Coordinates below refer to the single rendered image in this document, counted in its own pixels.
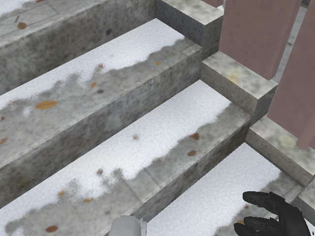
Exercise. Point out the robot left thigh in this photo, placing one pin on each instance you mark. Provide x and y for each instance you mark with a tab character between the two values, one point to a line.
128	225

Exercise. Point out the robot right hand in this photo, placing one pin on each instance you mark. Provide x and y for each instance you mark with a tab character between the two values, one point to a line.
291	221

